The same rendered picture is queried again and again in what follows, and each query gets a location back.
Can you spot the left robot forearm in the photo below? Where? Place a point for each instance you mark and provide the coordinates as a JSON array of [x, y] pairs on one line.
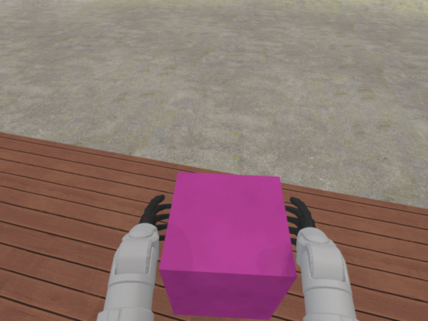
[[132, 277]]

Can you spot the left robot hand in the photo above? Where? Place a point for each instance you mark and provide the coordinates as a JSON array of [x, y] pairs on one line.
[[150, 212]]

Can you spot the right robot forearm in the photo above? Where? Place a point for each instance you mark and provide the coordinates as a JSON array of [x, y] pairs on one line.
[[325, 281]]

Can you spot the carton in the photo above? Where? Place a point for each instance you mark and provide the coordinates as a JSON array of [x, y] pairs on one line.
[[227, 250]]

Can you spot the right robot hand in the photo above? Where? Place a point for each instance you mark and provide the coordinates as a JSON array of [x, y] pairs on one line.
[[303, 220]]

